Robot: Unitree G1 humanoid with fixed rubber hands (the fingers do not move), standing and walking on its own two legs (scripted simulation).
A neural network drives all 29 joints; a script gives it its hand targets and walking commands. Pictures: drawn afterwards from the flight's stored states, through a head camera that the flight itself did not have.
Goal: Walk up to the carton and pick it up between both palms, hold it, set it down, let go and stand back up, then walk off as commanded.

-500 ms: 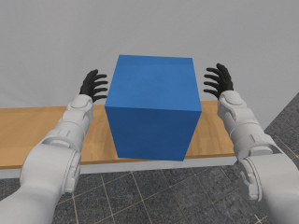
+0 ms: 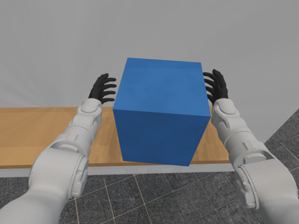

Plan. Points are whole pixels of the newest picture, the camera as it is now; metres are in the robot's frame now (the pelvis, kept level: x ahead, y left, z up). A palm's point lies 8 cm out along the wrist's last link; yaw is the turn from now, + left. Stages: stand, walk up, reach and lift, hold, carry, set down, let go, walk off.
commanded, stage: reach and lift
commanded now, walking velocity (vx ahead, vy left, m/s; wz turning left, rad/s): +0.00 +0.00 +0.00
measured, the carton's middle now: (159, 114) +0.43 -0.03 +0.05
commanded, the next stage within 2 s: none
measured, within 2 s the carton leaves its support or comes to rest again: leaves its support in 1.10 s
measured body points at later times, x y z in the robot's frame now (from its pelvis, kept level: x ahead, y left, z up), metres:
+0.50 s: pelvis +0.01 +0.00 +0.00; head +0.05 +0.01 +0.45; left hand +0.48 +0.12 +0.12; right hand +0.45 -0.19 +0.12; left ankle +0.00 +0.14 -0.74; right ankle +0.02 -0.14 -0.74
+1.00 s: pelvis -0.01 +0.00 +0.00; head +0.00 +0.01 +0.45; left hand +0.44 +0.12 +0.12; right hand +0.41 -0.18 +0.12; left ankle +0.00 +0.14 -0.74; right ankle +0.02 -0.14 -0.74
